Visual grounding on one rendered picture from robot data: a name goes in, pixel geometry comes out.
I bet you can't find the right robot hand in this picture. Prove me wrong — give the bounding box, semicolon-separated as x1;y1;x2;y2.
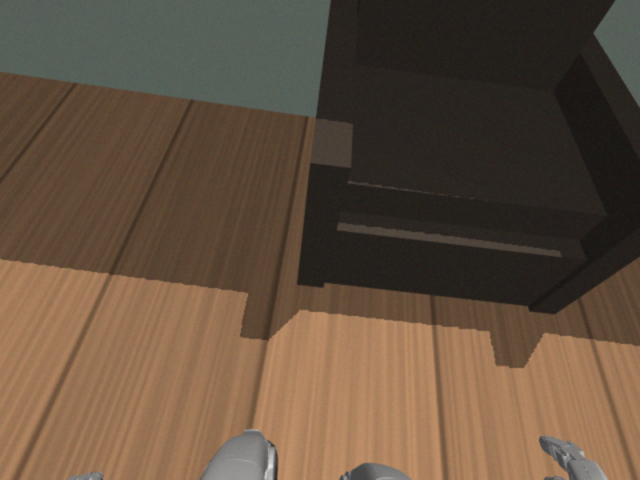
539;436;608;480

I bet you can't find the armchair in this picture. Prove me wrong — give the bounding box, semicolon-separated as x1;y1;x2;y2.
297;0;640;314

